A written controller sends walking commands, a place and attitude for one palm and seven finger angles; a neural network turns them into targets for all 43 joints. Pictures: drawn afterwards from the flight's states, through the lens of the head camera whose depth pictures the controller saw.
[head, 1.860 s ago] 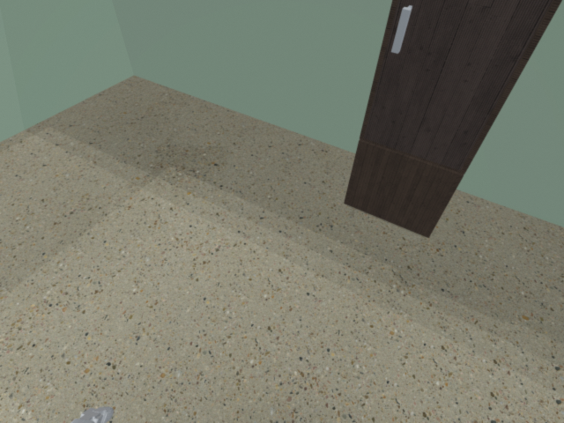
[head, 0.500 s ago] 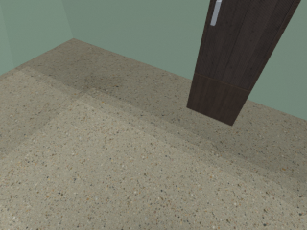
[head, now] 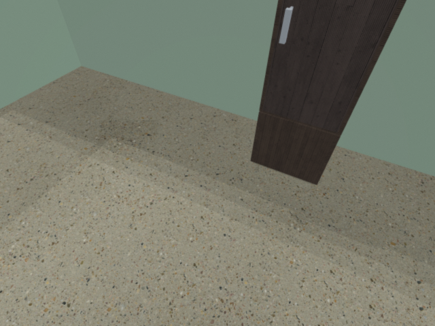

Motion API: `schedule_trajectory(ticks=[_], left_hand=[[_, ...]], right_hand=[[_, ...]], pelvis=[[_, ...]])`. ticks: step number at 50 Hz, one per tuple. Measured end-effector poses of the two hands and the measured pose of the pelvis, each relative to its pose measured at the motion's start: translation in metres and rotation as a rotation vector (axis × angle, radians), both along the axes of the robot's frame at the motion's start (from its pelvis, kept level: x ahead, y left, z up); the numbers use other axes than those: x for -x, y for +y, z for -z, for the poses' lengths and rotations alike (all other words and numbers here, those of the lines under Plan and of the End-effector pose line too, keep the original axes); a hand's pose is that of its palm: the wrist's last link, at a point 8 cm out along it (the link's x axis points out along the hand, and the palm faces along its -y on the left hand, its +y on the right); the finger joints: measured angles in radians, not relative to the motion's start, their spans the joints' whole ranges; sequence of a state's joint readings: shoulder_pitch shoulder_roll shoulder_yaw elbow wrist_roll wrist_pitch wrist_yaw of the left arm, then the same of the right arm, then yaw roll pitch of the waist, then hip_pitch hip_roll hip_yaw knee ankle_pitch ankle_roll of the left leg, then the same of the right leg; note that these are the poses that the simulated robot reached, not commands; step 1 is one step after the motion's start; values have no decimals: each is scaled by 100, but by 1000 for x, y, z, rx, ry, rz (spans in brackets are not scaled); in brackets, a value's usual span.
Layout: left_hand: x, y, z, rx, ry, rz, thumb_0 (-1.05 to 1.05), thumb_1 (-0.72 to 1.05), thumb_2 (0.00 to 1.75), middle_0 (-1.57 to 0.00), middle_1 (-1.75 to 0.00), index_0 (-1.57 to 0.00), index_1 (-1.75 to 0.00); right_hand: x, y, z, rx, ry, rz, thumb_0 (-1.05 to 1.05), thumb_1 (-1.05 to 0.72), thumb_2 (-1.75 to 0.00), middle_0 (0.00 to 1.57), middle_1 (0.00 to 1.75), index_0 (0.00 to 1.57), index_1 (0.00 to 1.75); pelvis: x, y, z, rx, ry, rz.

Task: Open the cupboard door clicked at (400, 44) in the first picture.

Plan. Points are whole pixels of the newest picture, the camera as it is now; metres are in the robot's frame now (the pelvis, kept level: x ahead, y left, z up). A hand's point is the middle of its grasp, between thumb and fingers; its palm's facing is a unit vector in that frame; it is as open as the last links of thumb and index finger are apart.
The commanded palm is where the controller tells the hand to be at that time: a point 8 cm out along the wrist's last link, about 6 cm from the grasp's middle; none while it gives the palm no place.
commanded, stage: walk to a spot facing it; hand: left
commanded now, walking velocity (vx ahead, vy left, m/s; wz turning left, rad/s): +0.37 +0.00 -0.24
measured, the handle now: (286, 24) +1.18 -0.20 +0.10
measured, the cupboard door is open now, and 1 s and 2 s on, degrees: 0 0 0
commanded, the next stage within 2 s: turn to face it in 0.56 s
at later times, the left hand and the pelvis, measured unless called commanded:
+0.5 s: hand out of the picture +0.12 +0.20 -0.19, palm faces -0.02 -0.99 -0.15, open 7.4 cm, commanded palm none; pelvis +0.21 +0.03 -0.02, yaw -6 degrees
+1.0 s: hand (184, 187) +0.54 +0.14 -0.17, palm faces -0.34 -0.92 -0.18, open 7.4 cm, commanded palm none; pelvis +0.38 +0.01 -0.01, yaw -17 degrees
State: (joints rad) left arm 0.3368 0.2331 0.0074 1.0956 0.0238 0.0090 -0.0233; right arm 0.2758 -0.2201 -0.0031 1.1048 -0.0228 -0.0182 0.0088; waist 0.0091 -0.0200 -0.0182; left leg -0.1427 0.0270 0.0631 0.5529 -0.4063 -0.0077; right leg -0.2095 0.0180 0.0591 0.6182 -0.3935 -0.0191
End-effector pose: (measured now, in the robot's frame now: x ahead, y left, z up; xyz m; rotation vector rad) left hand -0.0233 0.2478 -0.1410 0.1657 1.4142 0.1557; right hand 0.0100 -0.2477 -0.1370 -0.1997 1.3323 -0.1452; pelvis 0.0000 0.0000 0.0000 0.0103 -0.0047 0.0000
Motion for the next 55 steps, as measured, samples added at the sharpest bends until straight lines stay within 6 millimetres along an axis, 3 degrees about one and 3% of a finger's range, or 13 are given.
schedule_trajectory(ticks=[6, 9, 12, 17, 21, 24, 29, 32, 38, 42, 48, 52, 55], left_hand=[[-28, -28, 4, 12, 20, -8, 1, 90, 90, -20, -30, -20, -30], [-33, -37, 0, 8, 17, -40, 0, 90, 90, -20, -30, -20, -30], [-27, -44, -6, 21, 94, -47, 0, 90, 90, -20, -30, -20, -30], [-34, -44, -10, 64, 256, -34, 0, 90, 90, -20, -30, -20, -30], [-72, -25, 6, 76, 304, -33, 1, 90, 90, -20, -30, -20, -30], [-125, -3, 23, 67, 267, -20, 1, 90, 90, -20, -30, -20, -30], [-257, 22, 19, 44, 38, 64, 1, 91, 90, -20, -29, -20, -30], [-334, 25, 8, 44, -90, 121, 1, 91, 90, -19, -29, -20, -30], [-448, 13, -10, 58, -225, 217, 0, 91, 90, -19, -29, -19, -30], [-499, -7, -15, 70, -246, 279, 0, 91, 90, -19, -29, -19, -30], [-554, -48, -10, 73, -232, 385, 0, 91, 90, -19, -29, -19, -30], [-575, -70, -2, 67, -260, 413, 0, 91, 90, -20, -29, -20, -30], [-573, -73, -4, 62, -248, 395, 0, 91, 90, -20, -29, -20, -30]], right_hand=[[17, 1, 16, -37, 142, 76, 1, -91, -90, 20, 30, 20, 30], [-7, 1, 10, -41, 169, 58, 1, -91, -90, 20, 30, 20, 30], [-61, 1, 5, -37, 91, 54, 1, -91, -90, 20, 30, 20, 30], [-179, 12, -3, -45, -127, 49, 1, -91, -90, 20, 30, 19, 30], [-263, 29, -3, -30, -261, 23, 1, -91, -90, 20, 30, 19, 30], [-293, 41, 1, -2, -293, 29, 0, -91, -90, 20, 30, 19, 30], [-286, 57, -7, 0, -199, 104, 0, -91, -90, 20, 30, 20, 30], [-276, 53, -16, 34, -159, 176, -1, -95, -90, 20, 30, 20, 30], [-253, 60, -19, 33, -46, 275, -1, -94, -90, 20, 30, 20, 30], [-242, 70, -15, 2, 36, 337, 0, -93, -90, 20, 30, 19, 30], [-234, 81, 0, -65, 137, 440, 0, -91, -90, 20, 30, 20, 30], [-241, 76, 16, -106, 189, 476, 1, -91, -90, 20, 30, 20, 30], [-265, 65, 16, -98, 166, 468, 1, -91, -90, 20, 30, 20, 30]], pelvis=[[-39, -13, 9, 22, 14, 10], [-60, -16, 4, 10, 9, 26], [-83, -12, -1, 5, 7, 50], [-127, 1, 1, 16, 14, 74], [-173, 16, 15, 25, 11, 78], [-204, 28, 24, 27, 0, 91], [-243, 39, 7, 15, -17, 142], [-264, 45, -3, 14, -14, 173], [-305, 45, -11, 14, -7, 215], [-330, 40, -12, 19, -6, 240], [-365, 21, -3, 13, 2, 293], [-383, 5, 9, 20, 7, 314], [-390, 2, 6, 28, -2, 323]])
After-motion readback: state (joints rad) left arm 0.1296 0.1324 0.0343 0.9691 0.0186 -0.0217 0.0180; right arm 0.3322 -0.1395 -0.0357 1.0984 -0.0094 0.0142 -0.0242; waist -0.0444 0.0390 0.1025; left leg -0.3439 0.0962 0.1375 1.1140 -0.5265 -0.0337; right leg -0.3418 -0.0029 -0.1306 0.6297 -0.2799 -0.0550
